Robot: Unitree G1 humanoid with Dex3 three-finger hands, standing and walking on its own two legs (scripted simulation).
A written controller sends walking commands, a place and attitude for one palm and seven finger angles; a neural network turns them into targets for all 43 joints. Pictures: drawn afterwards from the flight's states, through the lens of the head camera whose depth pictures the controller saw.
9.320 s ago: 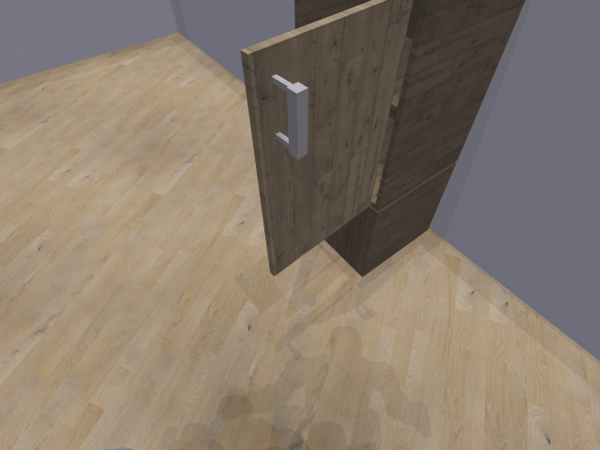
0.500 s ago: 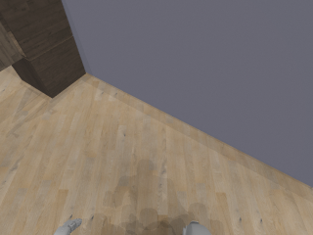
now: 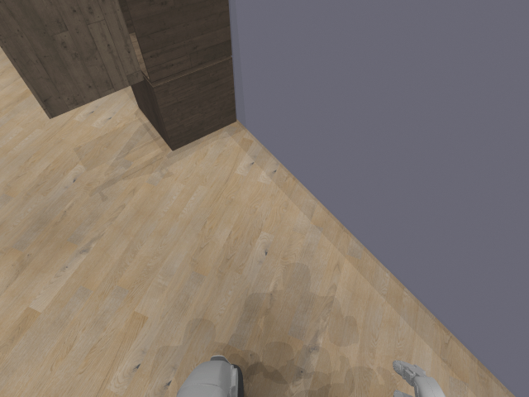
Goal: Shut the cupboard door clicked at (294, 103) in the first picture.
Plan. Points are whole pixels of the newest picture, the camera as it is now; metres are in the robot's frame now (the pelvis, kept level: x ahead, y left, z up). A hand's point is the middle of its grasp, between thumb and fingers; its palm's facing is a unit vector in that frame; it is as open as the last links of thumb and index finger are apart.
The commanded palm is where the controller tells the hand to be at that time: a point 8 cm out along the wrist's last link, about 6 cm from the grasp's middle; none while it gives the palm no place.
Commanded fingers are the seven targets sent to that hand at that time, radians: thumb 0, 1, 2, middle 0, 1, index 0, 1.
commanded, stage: walk to a spot facing it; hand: left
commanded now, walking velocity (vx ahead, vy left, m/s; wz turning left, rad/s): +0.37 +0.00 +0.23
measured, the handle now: out of the picture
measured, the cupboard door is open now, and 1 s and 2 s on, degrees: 94 94 94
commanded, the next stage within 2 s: turn to face it in 0.88 s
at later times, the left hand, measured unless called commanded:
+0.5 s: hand (175, 269) +0.34 +0.22 -0.16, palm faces +0.01 -0.99 -0.15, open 7.3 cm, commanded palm none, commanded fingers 0.00 0.90 0.90 -0.20 -0.30 -0.20 -0.30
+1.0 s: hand (182, 239) +0.42 +0.23 -0.18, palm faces +0.25 -0.95 -0.19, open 7.2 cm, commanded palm none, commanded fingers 0.00 0.90 0.90 -0.20 -0.30 -0.20 -0.30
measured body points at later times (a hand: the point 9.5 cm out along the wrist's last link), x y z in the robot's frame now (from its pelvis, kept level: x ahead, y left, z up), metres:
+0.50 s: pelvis +0.23 +0.03 +0.01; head +0.27 +0.05 +0.46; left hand +0.34 +0.27 -0.14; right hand +0.17 -0.20 -0.13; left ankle +0.13 +0.09 -0.73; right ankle +0.36 -0.11 -0.69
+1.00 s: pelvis +0.48 +0.05 +0.00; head +0.51 +0.07 +0.45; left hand +0.41 +0.28 -0.16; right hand +0.62 -0.19 -0.14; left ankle +0.58 +0.17 -0.71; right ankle +0.39 -0.09 -0.73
